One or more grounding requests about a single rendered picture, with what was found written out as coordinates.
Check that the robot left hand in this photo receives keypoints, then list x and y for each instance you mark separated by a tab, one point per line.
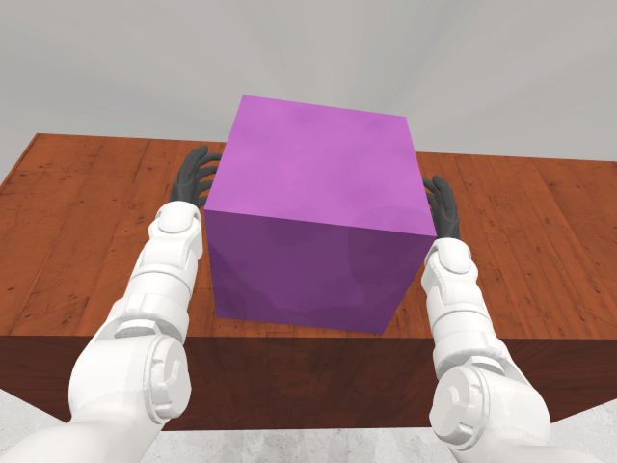
187	187

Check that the robot left upper arm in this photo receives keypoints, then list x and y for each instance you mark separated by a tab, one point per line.
123	391

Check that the robot right forearm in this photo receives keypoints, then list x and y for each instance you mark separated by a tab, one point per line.
460	323

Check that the pedestal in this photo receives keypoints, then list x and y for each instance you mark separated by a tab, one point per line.
542	232

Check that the robot left forearm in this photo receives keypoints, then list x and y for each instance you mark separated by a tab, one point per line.
162	281

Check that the robot right hand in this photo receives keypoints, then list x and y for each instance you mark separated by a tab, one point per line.
444	208

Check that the robot right upper arm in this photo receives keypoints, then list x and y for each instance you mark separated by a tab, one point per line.
484	417

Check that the carton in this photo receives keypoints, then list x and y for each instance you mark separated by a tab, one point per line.
317	216

